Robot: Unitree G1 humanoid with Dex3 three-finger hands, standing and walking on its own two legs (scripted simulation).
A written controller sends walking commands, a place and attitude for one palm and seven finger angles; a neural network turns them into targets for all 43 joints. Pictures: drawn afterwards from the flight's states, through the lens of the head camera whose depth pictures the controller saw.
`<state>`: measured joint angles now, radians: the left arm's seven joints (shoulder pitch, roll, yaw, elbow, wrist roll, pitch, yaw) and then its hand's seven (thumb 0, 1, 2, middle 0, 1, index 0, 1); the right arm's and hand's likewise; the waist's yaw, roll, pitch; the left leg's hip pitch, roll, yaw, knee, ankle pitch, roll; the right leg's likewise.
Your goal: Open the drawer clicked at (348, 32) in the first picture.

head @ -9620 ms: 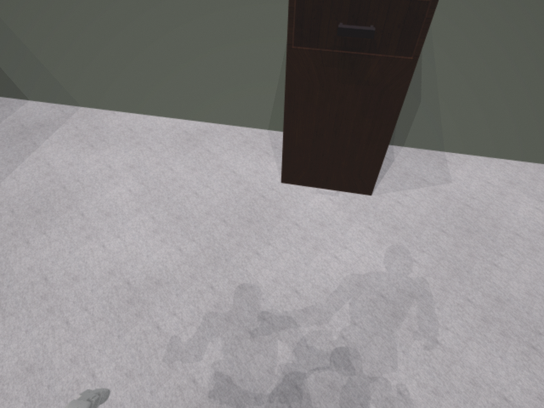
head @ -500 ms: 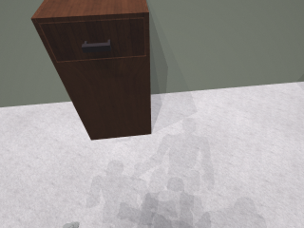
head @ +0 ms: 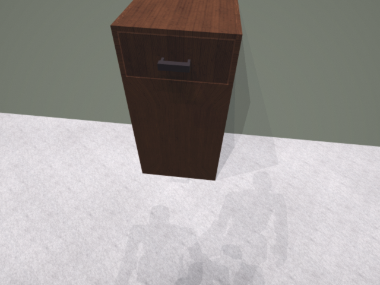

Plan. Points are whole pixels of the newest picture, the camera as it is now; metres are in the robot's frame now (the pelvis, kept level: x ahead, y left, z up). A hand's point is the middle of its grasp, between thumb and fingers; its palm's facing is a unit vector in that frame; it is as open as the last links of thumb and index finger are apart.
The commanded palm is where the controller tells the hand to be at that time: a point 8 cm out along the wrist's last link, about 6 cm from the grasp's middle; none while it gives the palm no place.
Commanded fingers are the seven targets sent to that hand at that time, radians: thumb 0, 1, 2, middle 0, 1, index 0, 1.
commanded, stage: take the last steps up to it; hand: left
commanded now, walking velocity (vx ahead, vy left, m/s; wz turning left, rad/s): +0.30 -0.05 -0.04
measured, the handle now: (174, 63) +0.86 +0.16 +0.04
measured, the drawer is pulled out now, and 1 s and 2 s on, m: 0.00 0.00 0.00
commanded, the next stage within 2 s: come to a stop and stand still in 0.84 s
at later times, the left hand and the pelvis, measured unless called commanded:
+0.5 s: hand (146, 244) +0.25 +0.15 -0.18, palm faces -0.03 -0.98 -0.21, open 7.4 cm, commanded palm none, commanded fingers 0.00 0.90 0.90 -0.20 -0.30 -0.20 -0.30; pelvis +0.14 -0.03 -0.03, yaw -1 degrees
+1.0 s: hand (144, 240) +0.27 +0.16 -0.19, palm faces +0.05 -0.99 -0.12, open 7.4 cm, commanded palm none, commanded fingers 0.00 0.90 0.90 -0.20 -0.30 -0.20 -0.30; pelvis +0.28 -0.01 +0.00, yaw -1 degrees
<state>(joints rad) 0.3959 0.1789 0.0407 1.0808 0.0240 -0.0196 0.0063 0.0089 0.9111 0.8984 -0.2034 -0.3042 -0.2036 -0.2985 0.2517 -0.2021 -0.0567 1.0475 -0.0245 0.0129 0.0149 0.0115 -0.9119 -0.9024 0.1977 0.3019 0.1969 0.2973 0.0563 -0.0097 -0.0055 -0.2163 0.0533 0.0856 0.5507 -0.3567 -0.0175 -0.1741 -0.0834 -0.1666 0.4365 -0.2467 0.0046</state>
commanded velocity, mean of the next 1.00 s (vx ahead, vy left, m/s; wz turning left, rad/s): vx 0.20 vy -0.04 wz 0.00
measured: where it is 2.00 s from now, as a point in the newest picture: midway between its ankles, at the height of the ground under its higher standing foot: outside the picture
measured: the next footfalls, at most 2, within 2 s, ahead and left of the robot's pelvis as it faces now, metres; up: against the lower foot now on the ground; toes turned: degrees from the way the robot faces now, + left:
left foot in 0.02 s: +0.03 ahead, +0.13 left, +0.00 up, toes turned +5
right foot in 0.46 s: +0.27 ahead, -0.14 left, +0.00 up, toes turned -11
